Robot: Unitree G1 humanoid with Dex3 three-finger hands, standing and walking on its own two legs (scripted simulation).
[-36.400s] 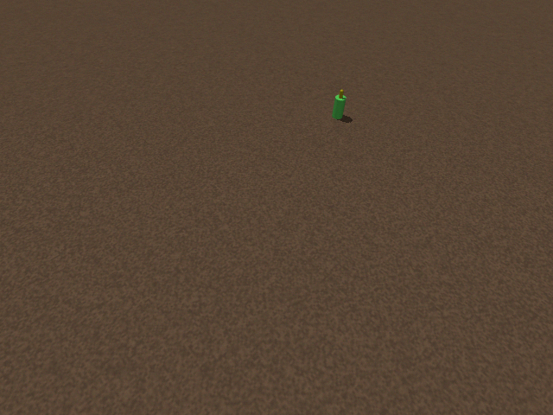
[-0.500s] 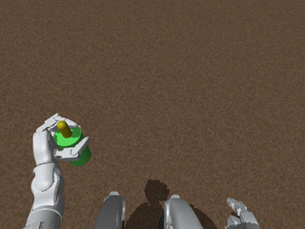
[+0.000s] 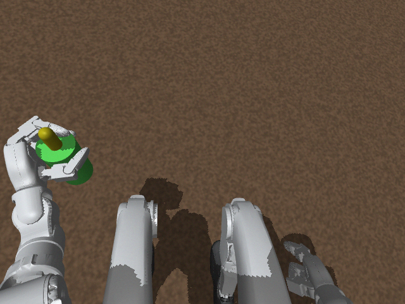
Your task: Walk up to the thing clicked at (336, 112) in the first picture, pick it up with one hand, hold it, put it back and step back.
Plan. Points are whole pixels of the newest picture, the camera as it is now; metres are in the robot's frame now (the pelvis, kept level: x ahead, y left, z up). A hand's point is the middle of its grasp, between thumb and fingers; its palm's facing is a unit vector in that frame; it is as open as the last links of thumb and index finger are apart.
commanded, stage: crouch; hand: left
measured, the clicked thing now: (63, 154) +0.38 +0.27 -0.09
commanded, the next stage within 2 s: lower in 0.74 s
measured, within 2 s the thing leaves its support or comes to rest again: neither
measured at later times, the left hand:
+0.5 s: hand (80, 160) +0.39 +0.27 -0.18, palm faces +0.34 -0.94 -0.03, open 7.2 cm
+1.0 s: hand (86, 166) +0.39 +0.28 -0.24, palm faces +0.34 -0.94 -0.01, open 7.2 cm
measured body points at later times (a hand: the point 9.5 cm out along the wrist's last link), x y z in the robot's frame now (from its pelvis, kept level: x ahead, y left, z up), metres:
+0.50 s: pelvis -0.02 +0.00 -0.11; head +0.19 +0.06 +0.28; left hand +0.37 +0.32 -0.18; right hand +0.09 -0.27 -0.24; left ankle +0.07 +0.13 -0.43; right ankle +0.07 -0.12 -0.43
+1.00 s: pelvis -0.02 +0.00 -0.15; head +0.20 +0.08 +0.24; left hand +0.37 +0.33 -0.24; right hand +0.12 -0.27 -0.26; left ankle +0.07 +0.13 -0.43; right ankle +0.07 -0.12 -0.43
